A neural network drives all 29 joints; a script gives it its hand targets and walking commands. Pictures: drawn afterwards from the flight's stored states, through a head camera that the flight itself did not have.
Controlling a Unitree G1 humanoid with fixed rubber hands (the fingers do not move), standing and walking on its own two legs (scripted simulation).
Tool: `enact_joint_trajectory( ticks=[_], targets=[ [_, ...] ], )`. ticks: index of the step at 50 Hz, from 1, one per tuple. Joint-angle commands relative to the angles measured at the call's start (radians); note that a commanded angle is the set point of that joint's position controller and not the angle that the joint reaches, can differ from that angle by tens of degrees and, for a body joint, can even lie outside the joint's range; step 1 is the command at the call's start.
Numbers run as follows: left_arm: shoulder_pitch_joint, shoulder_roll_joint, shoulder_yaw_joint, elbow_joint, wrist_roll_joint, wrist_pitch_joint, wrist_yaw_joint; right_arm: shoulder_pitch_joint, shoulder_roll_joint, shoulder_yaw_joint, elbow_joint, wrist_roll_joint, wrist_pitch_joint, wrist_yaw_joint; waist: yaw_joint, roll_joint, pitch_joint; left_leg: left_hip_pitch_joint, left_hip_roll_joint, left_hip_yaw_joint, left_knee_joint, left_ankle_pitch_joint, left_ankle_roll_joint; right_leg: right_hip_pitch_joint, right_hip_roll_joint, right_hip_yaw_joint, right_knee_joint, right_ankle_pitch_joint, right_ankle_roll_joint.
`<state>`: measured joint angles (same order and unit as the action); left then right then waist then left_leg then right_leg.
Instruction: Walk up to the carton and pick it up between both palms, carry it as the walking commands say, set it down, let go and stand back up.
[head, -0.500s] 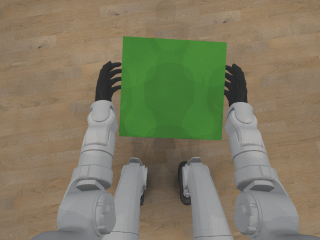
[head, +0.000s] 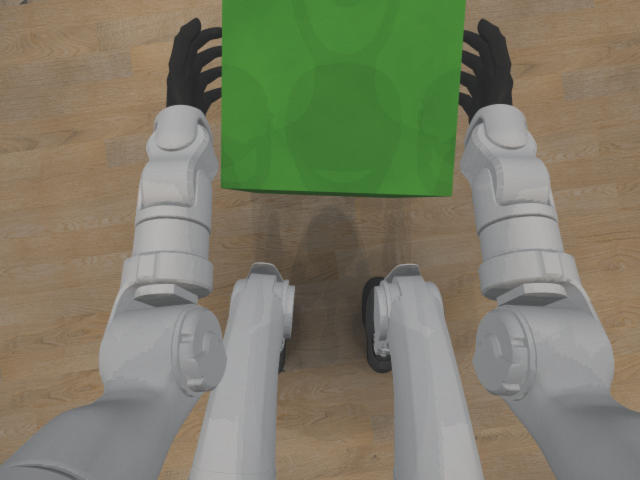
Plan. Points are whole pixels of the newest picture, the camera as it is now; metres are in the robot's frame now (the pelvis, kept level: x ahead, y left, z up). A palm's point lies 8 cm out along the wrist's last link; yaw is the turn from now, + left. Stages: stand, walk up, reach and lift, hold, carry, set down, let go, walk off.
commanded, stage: set down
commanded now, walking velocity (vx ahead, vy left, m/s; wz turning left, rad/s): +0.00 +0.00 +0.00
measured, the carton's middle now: (333, 110) +0.51 +0.01 -0.20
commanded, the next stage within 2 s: none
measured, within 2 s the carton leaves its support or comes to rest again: rests again in 1.58 s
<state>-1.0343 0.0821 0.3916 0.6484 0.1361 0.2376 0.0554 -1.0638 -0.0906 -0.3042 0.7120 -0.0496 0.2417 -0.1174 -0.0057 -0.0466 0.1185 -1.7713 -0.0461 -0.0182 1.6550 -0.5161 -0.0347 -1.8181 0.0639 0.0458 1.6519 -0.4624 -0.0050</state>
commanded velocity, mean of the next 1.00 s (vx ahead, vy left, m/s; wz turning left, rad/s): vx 0.00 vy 0.00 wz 0.00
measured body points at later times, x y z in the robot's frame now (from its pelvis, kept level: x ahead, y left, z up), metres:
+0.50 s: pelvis +0.00 +0.00 -0.05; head +0.38 +0.00 +0.19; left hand +0.53 +0.16 -0.23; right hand +0.53 -0.16 -0.24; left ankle +0.10 +0.13 -0.50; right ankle +0.12 -0.11 -0.50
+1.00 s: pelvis -0.01 +0.00 -0.10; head +0.38 +0.01 +0.10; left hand +0.55 +0.17 -0.30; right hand +0.55 -0.16 -0.31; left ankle +0.10 +0.13 -0.50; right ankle +0.12 -0.11 -0.50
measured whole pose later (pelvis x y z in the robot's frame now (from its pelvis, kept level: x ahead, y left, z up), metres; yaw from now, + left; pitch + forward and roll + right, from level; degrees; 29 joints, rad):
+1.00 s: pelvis -0.01 +0.00 -0.10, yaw +1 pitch +35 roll +1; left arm -1.48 0.23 0.36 0.76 0.02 0.33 0.10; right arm -1.48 -0.23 -0.35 0.81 -0.04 0.30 -0.10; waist -0.01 -0.02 0.52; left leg -2.05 -0.08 -0.03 2.02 -0.58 -0.05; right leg -2.08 0.06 0.03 2.01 -0.53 0.01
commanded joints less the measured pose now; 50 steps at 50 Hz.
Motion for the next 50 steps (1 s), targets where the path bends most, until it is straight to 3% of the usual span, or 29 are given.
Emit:
enact_joint_trajectory(
  ticks=[1,2,5,8,9,11,13,15,16,17,18,21,23,26,28,30,31,32,34,35,36,39,40,42,43,44,45,47,50],
  targets=[
    [-0.782,-0.817,-0.439,0.085,-0.104,0.019,-0.272,-0.725,0.936,0.323,0.038,0.038,0.012,0.186,-0.005,0.008,-1.144,0.112,-0.131,0.072,-0.061,0.06,0.026,0.486,0.082,-0.055,-0.088,0.112,0.049],
    [-0.784,-0.816,-0.433,0.087,-0.09,0.024,-0.277,-0.729,0.928,0.287,0.038,0.037,0.009,0.196,-0.002,0.052,-1.136,0.123,-0.126,0.074,-0.062,0.059,0.024,0.468,0.083,-0.056,-0.073,0.117,0.042],
    [-0.755,-0.821,-0.379,0.149,-0.04,0.046,-0.296,-0.725,0.917,0.224,0.077,-0.009,0.018,0.214,-0.023,0.036,-1.041,0.073,-0.121,0.064,-0.064,0.026,0.025,0.39,0.087,-0.07,-0.067,0.094,0.037],
    [-0.744,-0.839,-0.358,0.172,-0.012,0.064,-0.313,-0.688,0.883,0.174,0.118,-0.047,0.027,0.232,-0.058,0.084,-1.02,0.052,-0.114,0.062,-0.045,0.026,0.023,0.346,0.079,-0.068,-0.058,0.086,0.022],
    [-0.75,-0.825,-0.35,0.184,-0.009,0.067,-0.319,-0.684,0.877,0.165,0.153,-0.062,0.032,0.237,-0.055,0.066,-0.995,0.006,-0.117,0.058,-0.042,0.017,0.023,0.34,0.076,-0.065,-0.048,0.087,0.022],
    [-0.755,-0.832,-0.374,0.139,-0.019,0.061,-0.32,-0.672,0.88,0.164,0.113,-0.059,0.028,0.249,-0.065,0.107,-1.061,0.053,-0.11,0.058,-0.029,0.064,0.017,0.329,0.079,-0.071,-0.023,0.137,0.015],
    [-0.769,-0.839,-0.417,0.076,-0.032,0.05,-0.316,-0.707,0.906,0.214,0.064,-0.022,0.021,0.256,-0.034,0.126,-1.157,0.095,-0.112,0.058,-0.009,0.161,0.015,0.353,0.081,-0.069,0.004,0.226,0.019],
    [-0.82,-0.85,-0.48,-0.019,-0.097,0.03,-0.31,-0.729,0.875,0.27,-0.02,0.008,0.006,0.253,-0.078,0.116,-1.272,0.129,-0.116,0.063,0.032,0.261,0.001,0.399,0.085,-0.072,0.026,0.319,0.019],
    [-0.866,-0.844,-0.529,-0.081,-0.125,0.015,-0.3,-0.771,0.882,0.322,-0.091,0.044,-0.006,0.253,-0.059,0.129,-1.388,0.172,-0.112,0.059,0.055,0.32,-0.004,0.437,0.084,-0.063,0.054,0.385,0.018],
    [-0.863,-0.857,-0.562,-0.08,-0.164,0.008,-0.294,-0.791,0.864,0.367,-0.138,0.068,-0.018,0.245,-0.088,0.107,-1.447,0.178,-0.113,0.063,0.08,0.36,-0.011,0.474,0.08,-0.07,0.067,0.425,0.025],
    [-0.872,-0.844,-0.583,-0.11,-0.182,-0.002,-0.285,-0.834,0.854,0.407,-0.186,0.093,-0.026,0.239,-0.069,0.097,-1.5,0.189,-0.116,0.061,0.091,0.429,-0.008,0.506,0.081,-0.071,0.091,0.503,0.03],
    [-0.907,-0.767,-0.625,-0.147,-0.243,-0.012,-0.253,-0.91,0.8,0.49,-0.274,0.152,-0.034,0.214,-0.074,0.068,-1.689,0.262,-0.11,0.066,0.139,0.478,-0.015,0.62,0.074,-0.08,0.144,0.57,0.035],
    [-0.946,-0.712,-0.648,-0.189,-0.277,-0.025,-0.229,-0.949,0.759,0.539,-0.304,0.19,-0.033,0.196,-0.056,0.058,-1.808,0.271,-0.112,0.091,0.177,0.49,-0.018,0.742,0.068,-0.068,0.173,0.634,0.037],
    [-0.97,-0.638,-0.661,-0.217,-0.32,-0.016,-0.189,-1.015,0.71,0.608,-0.364,0.23,-0.01,0.168,-0.059,-0.025,-1.984,0.351,-0.108,0.1,0.216,0.447,-0.004,0.867,0.058,-0.084,0.22,0.625,0.05],
    [-0.956,-0.607,-0.658,-0.203,-0.316,0.004,-0.183,-1.048,0.694,0.644,-0.364,0.236,0.017,0.157,-0.022,-0.032,-2.029,0.342,-0.108,0.124,0.222,0.398,-0.001,0.944,0.059,-0.079,0.226,0.599,0.05],
    [-1.022,-0.568,-0.683,-0.252,-0.332,0.03,-0.177,-1.1,0.658,0.673,-0.392,0.254,0.049,0.148,-0.02,-0.042,-2.195,0.419,-0.098,0.146,0.259,0.362,-0.001,1.041,0.051,-0.075,0.237,0.556,0.057],
    [-1.017,-0.563,-0.678,-0.195,-0.326,0.049,-0.178,-1.07,0.682,0.671,-0.3,0.266,0.075,0.153,-0.007,-0.036,-2.108,0.388,-0.094,0.156,0.256,0.321,0.006,1.009,0.048,-0.082,0.242,0.511,0.063],
    [-1.108,-0.537,-0.664,-0.231,-0.333,0.043,-0.177,-1.05,0.723,0.661,-0.258,0.274,0.083,0.156,-0.005,-0.025,-2.046,0.338,-0.091,0.161,0.254,0.286,0.005,0.994,0.051,-0.078,0.251,0.495,0.056],
    [-1.152,-0.548,-0.613,-0.111,-0.296,0.058,-0.198,-1.055,0.731,0.569,-0.086,0.231,0.107,0.181,0.012,0.033,-1.635,0.194,-0.076,0.158,0.231,0.133,0.021,0.697,0.043,-0.073,0.226,0.269,0.051],
    [-1.141,-0.584,-0.579,-0.046,-0.27,0.06,-0.215,-1.049,0.729,0.508,-0.004,0.187,0.113,0.199,-0.017,0.012,-1.432,0.111,-0.075,0.146,0.224,0.057,0.031,0.579,0.041,-0.082,0.214,0.172,0.043],
    [-1.141,-0.611,-0.553,0.03,-0.248,0.063,-0.235,-1.01,0.749,0.456,0.094,0.156,0.117,0.221,-0.019,0.03,-1.252,0.051,-0.069,0.14,0.214,-0.006,0.033,0.479,0.033,-0.074,0.208,0.101,0.037],
    [-1.024,-0.677,-0.485,0.189,-0.189,0.088,-0.294,-0.944,0.762,0.35,0.19,0.076,0.111,0.267,-0.05,0.028,-1.021,-0.053,-0.064,0.125,0.212,-0.101,0.032,0.374,0.022,-0.084,0.203,0.001,0.032],
    [-1.035,-0.698,-0.484,0.194,-0.176,0.086,-0.308,-0.946,0.754,0.335,0.181,0.067,0.104,0.28,-0.045,0.065,-1.016,-0.038,-0.062,0.128,0.216,-0.098,0.023,0.36,0.018,-0.081,0.212,0.002,0.029],
    [-1.064,-0.684,-0.462,0.153,-0.169,0.072,-0.322,-0.94,0.788,0.302,0.172,0.059,0.087,0.297,-0.05,0.048,-1.044,-0.04,-0.058,0.117,0.242,-0.029,0.024,0.365,0.021,-0.08,0.229,0.065,0.03],
    [-1.136,-0.665,-0.466,0.085,-0.182,0.052,-0.318,-0.997,0.778,0.317,0.105,0.074,0.073,0.301,-0.028,0.067,-1.116,0.001,-0.062,0.12,0.254,0.032,0.021,0.39,0.026,-0.082,0.249,0.121,0.027],
    [-1.15,-0.677,-0.482,0.043,-0.196,0.041,-0.317,-1.012,0.762,0.317,0.074,0.095,0.056,0.302,-0.04,0.085,-1.168,0.025,-0.064,0.112,0.268,0.085,0.017,0.4,0.031,-0.084,0.263,0.175,0.019],
    [-1.169,-0.69,-0.507,-0.001,-0.22,0.02,-0.308,-1.055,0.762,0.344,0.001,0.116,0.033,0.298,-0.052,0.087,-1.261,0.07,-0.068,0.11,0.293,0.172,0.014,0.414,0.04,-0.087,0.286,0.263,0.018],
    [-1.189,-0.683,-0.532,-0.018,-0.255,0.002,-0.284,-1.131,0.738,0.398,-0.078,0.177,0.002,0.285,-0.03,0.089,-1.368,0.121,-0.073,0.108,0.323,0.279,0.019,0.461,0.041,-0.086,0.317,0.37,0.018],
    [-1.152,-0.682,-0.587,-0.026,-0.288,-0.01,-0.255,-1.201,0.701,0.482,-0.154,0.227,-0.023,0.259,-0.041,0.08,-1.49,0.195,-0.07,0.104,0.351,0.37,0.012,0.537,0.038,-0.087,0.347,0.48,0.018]
  ],
)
